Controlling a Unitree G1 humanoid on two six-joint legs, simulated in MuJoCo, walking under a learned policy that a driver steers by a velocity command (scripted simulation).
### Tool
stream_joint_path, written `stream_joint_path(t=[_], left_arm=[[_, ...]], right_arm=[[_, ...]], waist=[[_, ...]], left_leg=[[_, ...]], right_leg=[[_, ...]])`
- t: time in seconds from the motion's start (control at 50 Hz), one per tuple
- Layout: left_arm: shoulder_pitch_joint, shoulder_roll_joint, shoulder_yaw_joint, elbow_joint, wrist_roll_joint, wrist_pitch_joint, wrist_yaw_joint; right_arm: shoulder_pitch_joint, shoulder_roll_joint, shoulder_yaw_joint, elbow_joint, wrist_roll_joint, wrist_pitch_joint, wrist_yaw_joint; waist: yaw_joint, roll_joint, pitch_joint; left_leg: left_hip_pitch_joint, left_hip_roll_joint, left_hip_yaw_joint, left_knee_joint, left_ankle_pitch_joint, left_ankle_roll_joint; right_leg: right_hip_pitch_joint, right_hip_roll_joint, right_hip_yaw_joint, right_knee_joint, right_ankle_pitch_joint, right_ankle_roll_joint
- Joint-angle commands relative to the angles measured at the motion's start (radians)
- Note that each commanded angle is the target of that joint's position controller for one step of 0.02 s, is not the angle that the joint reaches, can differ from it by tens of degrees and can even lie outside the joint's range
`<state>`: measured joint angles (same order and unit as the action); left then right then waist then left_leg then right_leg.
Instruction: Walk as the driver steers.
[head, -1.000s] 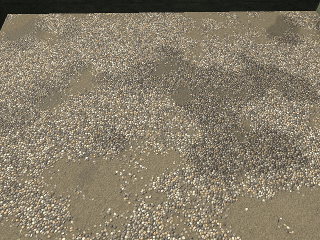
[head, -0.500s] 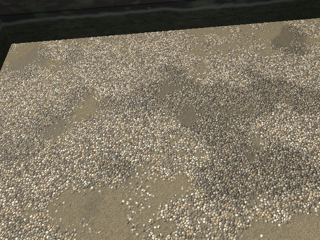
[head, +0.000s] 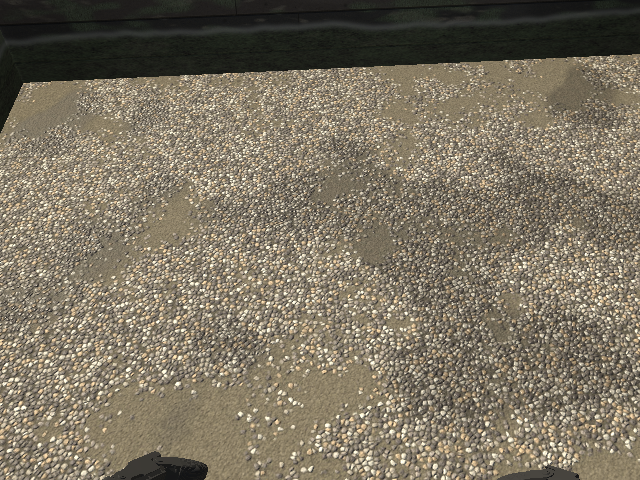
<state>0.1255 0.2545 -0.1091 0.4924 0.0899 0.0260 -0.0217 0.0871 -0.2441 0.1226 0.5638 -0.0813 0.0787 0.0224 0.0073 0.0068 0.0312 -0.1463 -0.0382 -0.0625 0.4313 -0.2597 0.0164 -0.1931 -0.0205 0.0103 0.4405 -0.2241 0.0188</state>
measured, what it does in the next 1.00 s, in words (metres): stands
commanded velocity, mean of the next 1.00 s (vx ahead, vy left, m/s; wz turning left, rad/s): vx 0.50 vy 0.00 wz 0.00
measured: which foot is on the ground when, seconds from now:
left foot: down 0.00-1.00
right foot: down 0.00-1.00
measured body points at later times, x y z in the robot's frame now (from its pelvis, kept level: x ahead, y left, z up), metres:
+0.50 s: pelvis +0.00 +0.00 +0.00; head +0.00 +0.00 +0.45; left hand +0.22 +0.20 -0.05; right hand +0.23 -0.20 -0.05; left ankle -0.02 +0.12 -0.74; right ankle +0.01 -0.13 -0.74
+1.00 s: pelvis +0.00 +0.00 +0.00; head +0.00 +0.00 +0.45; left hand +0.22 +0.19 -0.05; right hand +0.21 -0.19 -0.06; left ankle -0.02 +0.12 -0.74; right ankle +0.01 -0.13 -0.74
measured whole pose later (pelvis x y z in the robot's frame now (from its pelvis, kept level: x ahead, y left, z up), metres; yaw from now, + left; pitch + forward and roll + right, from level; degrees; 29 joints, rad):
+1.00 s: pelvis +0.00 +0.00 +0.00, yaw +0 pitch +1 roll +0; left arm 0.11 0.24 -0.15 0.45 0.10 0.03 -0.01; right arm 0.11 -0.25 0.15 0.48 -0.09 0.06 0.04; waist 0.01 0.00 -0.02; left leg -0.16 -0.04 -0.07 0.37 -0.22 0.02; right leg -0.21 -0.02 0.03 0.38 -0.19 0.03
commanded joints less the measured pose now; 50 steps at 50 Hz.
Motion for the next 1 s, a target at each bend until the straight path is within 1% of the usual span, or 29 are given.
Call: stream_joint_path(t=[0.02, 0.1, 0.22, 0.24, 0.32, 0.34, 0.36, 0.42, 0.44, 0.46, 0.48, 0.5, 0.54, 0.56, 0.58, 0.6, 0.62, 0.64, 0.66, 0.68, 0.72, 0.78, 0.8, 0.82, 0.84, 0.86, 0.96, 0.98, 1.0], left_arm=[[-0.086, 0.078, 0.009, -0.139, 0.004, -0.013, -0.003], [-0.098, 0.085, 0.002, -0.165, 0.011, -0.012, 0.002], [-0.126, 0.084, -0.006, -0.184, 0.007, -0.012, 0.003], [-0.098, 0.083, -0.003, -0.163, 0.013, -0.014, 0.008], [-0.116, 0.084, -0.004, -0.159, 0.001, -0.015, 0.006], [-0.146, 0.082, -0.008, -0.179, -0.006, -0.016, 0.000], [-0.110, 0.080, -0.005, -0.155, 0.003, -0.016, 0.005], [-0.110, 0.080, -0.005, -0.150, 0.000, -0.018, 0.006], [-0.138, 0.079, -0.009, -0.170, -0.007, -0.018, 0.000], [-0.132, 0.078, -0.010, -0.170, -0.003, -0.018, -0.001], [-0.093, 0.079, -0.005, -0.146, 0.005, -0.018, 0.005], [-0.095, 0.082, -0.005, -0.145, 0.002, -0.018, 0.006], [-0.094, 0.082, -0.005, -0.140, 0.001, -0.017, 0.007], [-0.123, 0.081, -0.010, -0.161, -0.005, -0.017, 0.002], [-0.118, 0.079, -0.010, -0.160, -0.002, -0.016, 0.002], [-0.113, 0.078, -0.011, -0.160, 0.001, -0.016, 0.002], [-0.075, 0.080, -0.006, -0.136, 0.007, -0.016, 0.009], [-0.079, 0.082, -0.006, -0.135, 0.005, -0.016, 0.010], [-0.081, 0.082, -0.006, -0.133, 0.003, -0.015, 0.010], [-0.114, 0.079, -0.011, -0.155, -0.003, -0.015, 0.005], [-0.105, 0.076, -0.012, -0.154, 0.003, -0.013, 0.006], [-0.101, 0.072, -0.014, -0.154, 0.005, -0.013, 0.008], [-0.066, 0.076, -0.008, -0.129, 0.010, -0.012, 0.014], [-0.072, 0.080, -0.007, -0.128, 0.006, -0.012, 0.014], [-0.110, 0.075, -0.012, -0.151, -0.001, -0.012, 0.010], [-0.107, 0.072, -0.013, -0.149, 0.002, -0.011, 0.009], [-0.103, 0.067, -0.015, -0.149, 0.005, -0.011, 0.011], [-0.068, 0.071, -0.009, -0.123, 0.009, -0.010, 0.017], [-0.074, 0.076, -0.008, -0.122, 0.005, -0.009, 0.017]], right_arm=[[-0.056, -0.089, -0.016, -0.128, -0.023, -0.029, 0.014], [-0.081, -0.100, -0.012, -0.161, -0.020, -0.040, 0.021], [-0.106, -0.104, -0.009, -0.191, -0.018, -0.047, 0.028], [-0.113, -0.112, -0.012, -0.178, -0.001, -0.041, 0.019], [-0.123, -0.110, -0.013, -0.184, 0.003, -0.036, 0.018], [-0.120, -0.098, -0.008, -0.200, -0.014, -0.042, 0.028], [-0.109, -0.107, -0.013, -0.179, -0.002, -0.038, 0.020], [-0.113, -0.106, -0.013, -0.182, 0.003, -0.034, 0.017], [-0.108, -0.094, -0.008, -0.196, -0.013, -0.040, 0.026], [-0.099, -0.093, -0.007, -0.194, -0.018, -0.043, 0.028], [-0.093, -0.106, -0.013, -0.176, -0.001, -0.038, 0.019], [-0.099, -0.107, -0.013, -0.181, 0.004, -0.036, 0.016], [-0.103, -0.104, -0.013, -0.180, 0.004, -0.033, 0.013], [-0.100, -0.092, -0.007, -0.196, -0.012, -0.040, 0.022], [-0.091, -0.091, -0.006, -0.193, -0.017, -0.042, 0.024], [-0.082, -0.092, -0.006, -0.192, -0.016, -0.044, 0.025], [-0.081, -0.104, -0.012, -0.175, 0.000, -0.038, 0.015], [-0.088, -0.104, -0.012, -0.179, 0.005, -0.036, 0.012], [-0.091, -0.103, -0.012, -0.178, 0.005, -0.034, 0.010], [-0.090, -0.089, -0.005, -0.195, -0.010, -0.040, 0.019], [-0.074, -0.089, -0.005, -0.190, -0.016, -0.043, 0.023], [-0.068, -0.088, -0.003, -0.189, -0.014, -0.045, 0.023], [-0.069, -0.101, -0.010, -0.172, 0.002, -0.039, 0.012], [-0.076, -0.101, -0.010, -0.176, 0.007, -0.036, 0.010], [-0.080, -0.086, -0.003, -0.193, -0.008, -0.041, 0.018], [-0.072, -0.083, -0.003, -0.188, -0.014, -0.043, 0.021], [-0.058, -0.084, -0.003, -0.185, -0.012, -0.044, 0.023], [-0.058, -0.098, -0.009, -0.167, 0.002, -0.038, 0.013], [-0.065, -0.098, -0.010, -0.171, 0.007, -0.035, 0.010]], waist=[[-0.016, -0.020, -0.154], [-0.005, -0.014, -0.187], [-0.002, -0.008, -0.180], [0.019, -0.017, -0.215], [0.010, -0.012, -0.132], [-0.011, -0.005, -0.097], [0.008, -0.013, -0.162], [0.006, -0.011, -0.133], [-0.014, -0.004, -0.104], [-0.013, -0.004, -0.132], [0.008, -0.010, -0.181], [0.008, -0.009, -0.159], [0.009, -0.009, -0.141], [-0.010, -0.003, -0.108], [-0.010, -0.005, -0.135], [-0.009, -0.006, -0.153], [0.012, -0.012, -0.194], [0.011, -0.013, -0.165], [0.012, -0.012, -0.151], [-0.007, -0.007, -0.111], [-0.006, -0.008, -0.148], [-0.003, -0.009, -0.166], [0.018, -0.013, -0.196], [0.015, -0.013, -0.160], [-0.004, -0.009, -0.114], [-0.004, -0.011, -0.134], [-0.004, -0.009, -0.158], [0.016, -0.012, -0.188], [0.014, -0.011, -0.153]], left_leg=[[0.059, 0.072, -0.088, 0.006, 0.487, 0.046], [0.034, 0.083, -0.100, 0.002, 0.457, 0.039], [-0.007, 0.096, -0.114, -0.024, 0.348, 0.033], [-0.004, 0.092, -0.127, -0.056, 0.252, 0.036], [-0.034, 0.091, -0.125, -0.095, 0.153, 0.032], [-0.036, 0.094, -0.113, -0.067, 0.228, 0.030], [-0.015, 0.091, -0.125, -0.089, 0.174, 0.033], [-0.024, 0.089, -0.123, -0.105, 0.142, 0.032], [-0.025, 0.094, -0.111, -0.079, 0.218, 0.031], [-0.013, 0.096, -0.113, -0.069, 0.246, 0.032], [-0.004, 0.091, -0.124, -0.094, 0.180, 0.034], [-0.016, 0.091, -0.122, -0.102, 0.157, 0.032], [-0.018, 0.090, -0.122, -0.112, 0.146, 0.031], [-0.020, 0.095, -0.111, -0.086, 0.222, 0.031], [-0.007, 0.096, -0.112, -0.076, 0.252, 0.032], [-0.004, 0.098, -0.114, -0.072, 0.267, 0.032], [0.003, 0.092, -0.124, -0.098, 0.194, 0.034], [-0.011, 0.091, -0.123, -0.109, 0.169, 0.032], [-0.014, 0.090, -0.122, -0.116, 0.159, 0.031], [-0.019, 0.096, -0.113, -0.094, 0.231, 0.030], [-0.004, 0.098, -0.115, -0.082, 0.272, 0.032], [-0.005, 0.101, -0.118, -0.084, 0.277, 0.032], [-0.001, 0.094, -0.127, -0.113, 0.196, 0.033], [-0.017, 0.092, -0.126, -0.124, 0.167, 0.030], [-0.024, 0.097, -0.116, -0.105, 0.231, 0.029], [-0.011, 0.099, -0.118, -0.100, 0.254, 0.030], [-0.006, 0.101, -0.120, -0.100, 0.266, 0.031], [-0.002, 0.094, -0.129, -0.127, 0.185, 0.032], [-0.016, 0.092, -0.127, -0.138, 0.158, 0.030]], right_leg=[[0.029, -0.038, 0.071, 0.004, 0.377, -0.020], [0.037, -0.052, 0.079, 0.010, 0.328, -0.007], [0.023, -0.067, 0.093, -0.009, 0.243, -0.002], [0.059, -0.069, 0.091, -0.028, 0.177, -0.005], [0.020, -0.069, 0.099, -0.059, 0.127, -0.015], [-0.022, -0.068, 0.105, -0.056, 0.183, -0.010], [0.029, -0.068, 0.099, -0.063, 0.141, -0.013], [0.020, -0.066, 0.100, -0.074, 0.123, -0.017], [-0.017, -0.066, 0.107, -0.069, 0.182, -0.013], [-0.007, -0.067, 0.106, -0.066, 0.200, -0.011], [0.043, -0.066, 0.099, -0.072, 0.149, -0.014], [0.037, -0.065, 0.099, -0.074, 0.136, -0.015], [0.030, -0.066, 0.101, -0.082, 0.127, -0.018], [-0.009, -0.066, 0.108, -0.077, 0.186, -0.015], [0.001, -0.067, 0.107, -0.075, 0.204, -0.013], [0.013, -0.067, 0.106, -0.070, 0.212, -0.011], [0.059, -0.065, 0.100, -0.078, 0.161, -0.013], [0.051, -0.065, 0.100, -0.081, 0.144, -0.015], [0.045, -0.065, 0.102, -0.086, 0.138, -0.017], [0.004, -0.067, 0.108, -0.083, 0.189, -0.015], [0.021, -0.068, 0.108, -0.078, 0.215, -0.012], [0.039, -0.067, 0.107, -0.075, 0.213, -0.010], [0.078, -0.066, 0.102, -0.086, 0.157, -0.013], [0.065, -0.066, 0.103, -0.091, 0.140, -0.015], [0.018, -0.067, 0.110, -0.091, 0.187, -0.014], [0.025, -0.069, 0.111, -0.092, 0.200, -0.013], [0.046, -0.068, 0.111, -0.090, 0.207, -0.010], [0.084, -0.065, 0.105, -0.099, 0.151, -0.014], [0.071, -0.065, 0.106, -0.103, 0.135, -0.016]])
